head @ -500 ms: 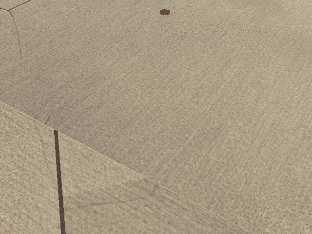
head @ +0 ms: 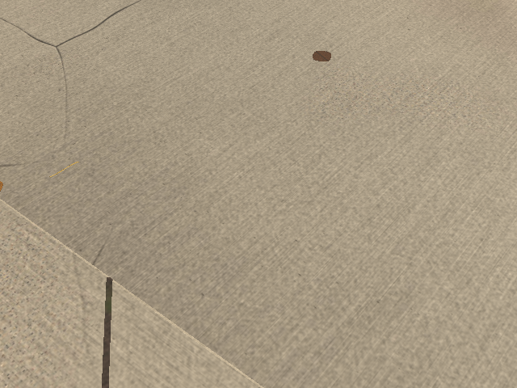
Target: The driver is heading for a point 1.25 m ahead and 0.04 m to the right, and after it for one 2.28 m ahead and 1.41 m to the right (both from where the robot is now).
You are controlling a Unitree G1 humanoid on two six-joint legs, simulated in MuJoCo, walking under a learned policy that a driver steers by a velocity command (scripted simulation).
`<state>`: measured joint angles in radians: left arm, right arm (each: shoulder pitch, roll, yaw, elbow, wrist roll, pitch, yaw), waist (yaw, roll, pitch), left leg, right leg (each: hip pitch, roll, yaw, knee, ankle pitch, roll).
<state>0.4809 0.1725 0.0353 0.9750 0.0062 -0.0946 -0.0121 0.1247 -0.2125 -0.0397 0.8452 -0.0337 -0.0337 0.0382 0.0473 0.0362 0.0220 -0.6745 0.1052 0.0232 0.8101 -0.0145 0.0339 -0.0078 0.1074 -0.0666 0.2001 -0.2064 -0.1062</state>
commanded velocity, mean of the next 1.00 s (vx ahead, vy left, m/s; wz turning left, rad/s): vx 0.50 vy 0.00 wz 0.00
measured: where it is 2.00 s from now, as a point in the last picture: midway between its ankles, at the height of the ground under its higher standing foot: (300, 216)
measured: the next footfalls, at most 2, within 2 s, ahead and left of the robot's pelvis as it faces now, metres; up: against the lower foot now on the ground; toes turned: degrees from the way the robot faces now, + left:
left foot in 0.20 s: +0.30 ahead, +0.11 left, +0.00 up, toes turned +3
right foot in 0.80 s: +0.60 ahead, -0.08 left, -0.03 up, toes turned -4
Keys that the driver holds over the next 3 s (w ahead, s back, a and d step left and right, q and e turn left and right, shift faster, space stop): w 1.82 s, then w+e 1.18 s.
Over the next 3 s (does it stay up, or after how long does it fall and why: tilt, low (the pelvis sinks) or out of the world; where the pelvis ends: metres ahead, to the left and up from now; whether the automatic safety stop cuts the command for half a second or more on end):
stays up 1.59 -0.19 -0.06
